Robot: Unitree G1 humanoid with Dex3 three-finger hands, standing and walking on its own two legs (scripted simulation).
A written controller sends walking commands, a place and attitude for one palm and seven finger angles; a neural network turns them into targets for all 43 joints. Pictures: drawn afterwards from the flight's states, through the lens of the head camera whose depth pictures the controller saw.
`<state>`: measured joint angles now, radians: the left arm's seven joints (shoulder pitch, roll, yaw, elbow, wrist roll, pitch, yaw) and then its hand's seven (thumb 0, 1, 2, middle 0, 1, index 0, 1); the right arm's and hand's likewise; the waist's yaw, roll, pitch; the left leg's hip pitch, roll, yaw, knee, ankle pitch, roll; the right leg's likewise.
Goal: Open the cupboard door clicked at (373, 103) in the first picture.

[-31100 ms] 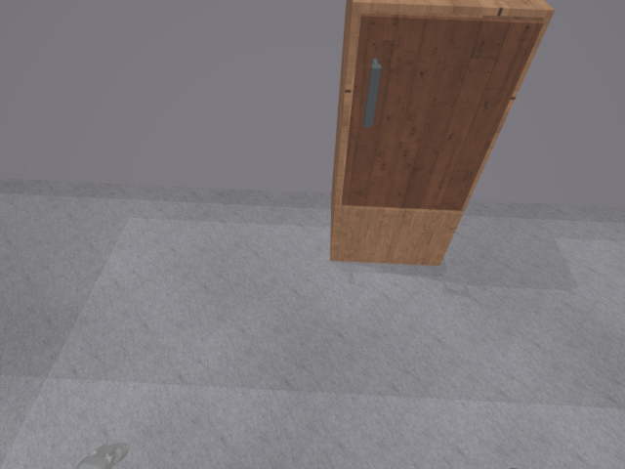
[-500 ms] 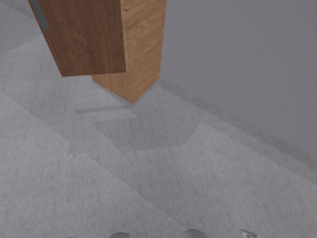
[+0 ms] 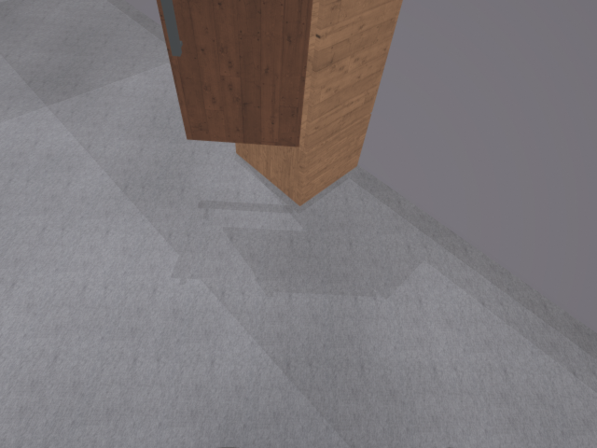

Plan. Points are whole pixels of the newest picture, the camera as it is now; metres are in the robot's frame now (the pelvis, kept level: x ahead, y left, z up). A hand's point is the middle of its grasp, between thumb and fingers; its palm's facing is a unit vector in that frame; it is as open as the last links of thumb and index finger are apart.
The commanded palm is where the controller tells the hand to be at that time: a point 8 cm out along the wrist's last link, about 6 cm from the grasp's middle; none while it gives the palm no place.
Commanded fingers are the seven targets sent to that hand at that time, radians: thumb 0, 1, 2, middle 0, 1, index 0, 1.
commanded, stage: take the last steps up to it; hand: left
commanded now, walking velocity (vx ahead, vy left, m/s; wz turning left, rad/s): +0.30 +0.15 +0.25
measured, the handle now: (173, 21) +1.07 +0.42 +0.01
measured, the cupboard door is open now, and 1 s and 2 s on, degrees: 45 45 45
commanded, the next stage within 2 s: come to a stop and stand still in 1.44 s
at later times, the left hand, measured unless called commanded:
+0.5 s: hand out of the picture +0.06 +0.20 -0.15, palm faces +0.20 -0.97 -0.17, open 7.4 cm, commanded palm none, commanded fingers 0.00 0.90 0.90 -0.20 -0.30 -0.20 -0.30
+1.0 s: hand (150, 319) +0.32 +0.27 -0.15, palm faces +0.18 -0.96 -0.21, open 7.4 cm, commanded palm none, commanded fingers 0.00 0.90 0.90 -0.20 -0.30 -0.20 -0.30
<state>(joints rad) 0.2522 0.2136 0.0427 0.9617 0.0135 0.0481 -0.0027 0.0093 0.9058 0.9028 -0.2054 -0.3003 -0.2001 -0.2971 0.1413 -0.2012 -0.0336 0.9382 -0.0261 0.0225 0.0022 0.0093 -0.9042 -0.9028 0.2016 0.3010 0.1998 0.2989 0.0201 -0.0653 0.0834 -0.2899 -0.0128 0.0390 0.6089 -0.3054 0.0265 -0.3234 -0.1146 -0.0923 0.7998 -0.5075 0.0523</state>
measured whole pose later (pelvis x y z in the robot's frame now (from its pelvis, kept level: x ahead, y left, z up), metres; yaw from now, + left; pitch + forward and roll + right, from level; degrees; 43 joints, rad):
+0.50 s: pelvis +0.10 +0.02 +0.02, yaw +8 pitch +1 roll +2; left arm 0.34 0.17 0.05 1.05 0.03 -0.04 -0.02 0.01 0.91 0.90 -0.20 -0.30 -0.20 -0.30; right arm 0.19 -0.22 -0.06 0.98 -0.02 0.01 0.04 0.01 -0.91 -0.90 0.20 0.30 0.20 0.30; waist 0.03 -0.05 0.05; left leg -0.46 0.07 0.07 0.73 -0.27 -0.03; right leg -0.08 -0.15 -0.14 0.40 -0.31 0.07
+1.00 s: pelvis +0.27 +0.08 +0.01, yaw +7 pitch -1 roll +1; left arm 0.23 0.17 0.05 0.97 0.02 -0.05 -0.01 0.00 0.91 0.90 -0.20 -0.30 -0.20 -0.30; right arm 0.29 -0.20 -0.05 1.08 -0.03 0.01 0.02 0.01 -0.92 -0.90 0.20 0.30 0.20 0.30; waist 0.01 0.01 0.03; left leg -0.40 0.04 0.06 1.04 -0.39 -0.01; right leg -0.28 -0.06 -0.14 0.57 -0.28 -0.04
